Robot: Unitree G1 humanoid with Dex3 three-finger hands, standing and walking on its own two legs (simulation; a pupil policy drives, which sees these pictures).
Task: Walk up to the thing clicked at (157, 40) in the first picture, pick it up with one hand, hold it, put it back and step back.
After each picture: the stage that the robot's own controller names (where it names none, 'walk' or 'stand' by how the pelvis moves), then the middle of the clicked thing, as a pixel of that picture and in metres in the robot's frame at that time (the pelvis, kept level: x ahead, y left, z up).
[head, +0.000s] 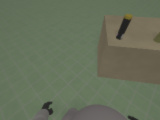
stand; out of the picture +0.88 -0.71 +0.07
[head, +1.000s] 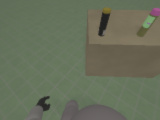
sink last; (147, 24) +0.87 -0.47 +0.10
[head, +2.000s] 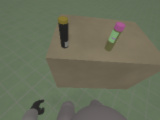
sink last; (113, 38) +0.65 -0.15 +0.10
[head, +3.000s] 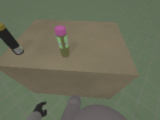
rise first; (63, 43) +0.49 +0.26 +0.11
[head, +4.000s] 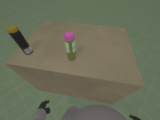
stand; (70, 48) +0.49 +0.19 +0.07
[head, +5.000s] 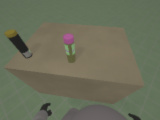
stand; (70, 50) +0.48 +0.19 +0.07
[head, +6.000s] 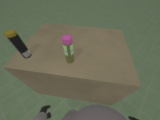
stand; (68, 50) +0.48 +0.20 +0.06
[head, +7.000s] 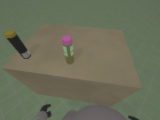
stand; (68, 51) +0.47 +0.20 +0.06
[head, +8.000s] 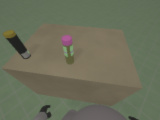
rise first; (68, 51) +0.47 +0.20 +0.06
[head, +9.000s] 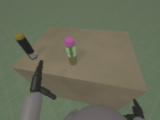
rise first; (71, 52) +0.47 +0.21 +0.07
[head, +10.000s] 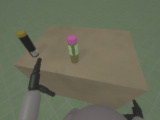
go down; (73, 50) +0.48 +0.20 +0.07
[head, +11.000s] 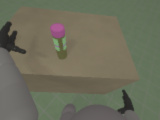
go down; (60, 44) +0.46 +0.19 +0.10
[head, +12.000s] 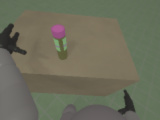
approach; (61, 45) +0.47 +0.20 +0.10
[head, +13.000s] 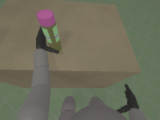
close in; (52, 35) +0.48 +0.21 +0.14
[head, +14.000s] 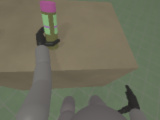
lift; (50, 28) +0.53 +0.21 +0.15
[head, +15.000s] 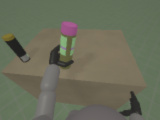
lift; (67, 48) +0.34 +0.15 +0.24
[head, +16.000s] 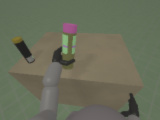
hold; (68, 48) +0.35 +0.15 +0.24
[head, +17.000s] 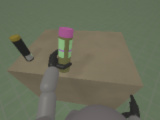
hold; (65, 51) +0.34 +0.17 +0.22
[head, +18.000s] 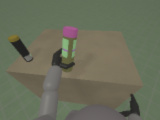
crouch; (68, 51) +0.34 +0.15 +0.22
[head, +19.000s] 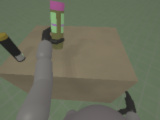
crouch; (57, 27) +0.48 +0.21 +0.27
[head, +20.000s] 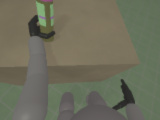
lower; (46, 18) +0.55 +0.21 +0.16
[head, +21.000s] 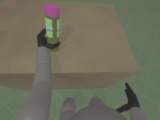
lower; (52, 31) +0.52 +0.20 +0.14
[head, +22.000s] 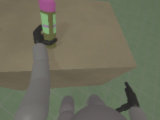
lower; (49, 27) +0.54 +0.21 +0.15
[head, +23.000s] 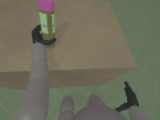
lower; (48, 27) +0.54 +0.21 +0.15
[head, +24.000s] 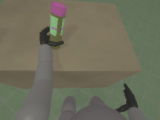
open; (56, 29) +0.52 +0.19 +0.14
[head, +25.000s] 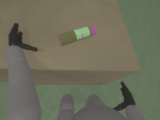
sink last; (77, 35) +0.55 +0.07 +0.05
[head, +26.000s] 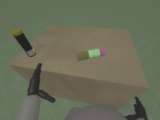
sink last; (90, 54) +0.54 +0.06 +0.02
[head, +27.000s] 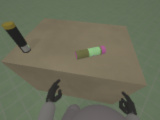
stand; (90, 52) +0.53 +0.04 +0.01
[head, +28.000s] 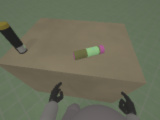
stand; (88, 52) +0.51 +0.05 +0.03
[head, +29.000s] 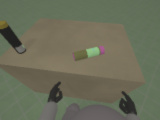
stand; (88, 53) +0.50 +0.04 +0.03
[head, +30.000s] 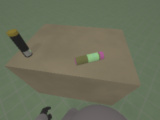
stand; (89, 58) +0.50 +0.04 -0.02
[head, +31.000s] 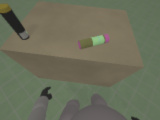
walk; (93, 41) +0.58 -0.01 +0.00
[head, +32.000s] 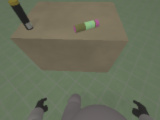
walk; (86, 26) +0.80 +0.10 +0.01
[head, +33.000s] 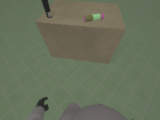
stand; (93, 17) +1.10 +0.05 +0.00
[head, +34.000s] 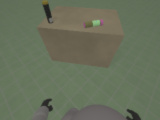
stand; (93, 23) +1.08 +0.04 -0.02
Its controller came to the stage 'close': yes
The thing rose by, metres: 0.21
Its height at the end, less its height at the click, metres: -0.09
